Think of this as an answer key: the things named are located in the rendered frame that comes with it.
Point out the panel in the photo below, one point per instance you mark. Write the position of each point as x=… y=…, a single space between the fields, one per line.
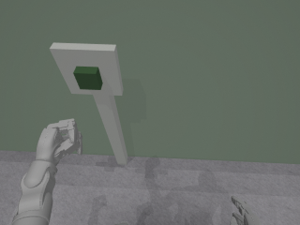
x=68 y=56

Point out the button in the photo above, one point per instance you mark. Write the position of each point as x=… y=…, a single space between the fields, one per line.
x=88 y=78

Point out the left robot forearm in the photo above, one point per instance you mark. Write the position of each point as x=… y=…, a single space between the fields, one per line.
x=36 y=202

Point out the right robot hand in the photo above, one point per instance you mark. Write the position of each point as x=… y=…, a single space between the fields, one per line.
x=248 y=218

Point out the left robot hand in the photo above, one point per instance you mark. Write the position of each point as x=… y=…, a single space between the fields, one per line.
x=52 y=146

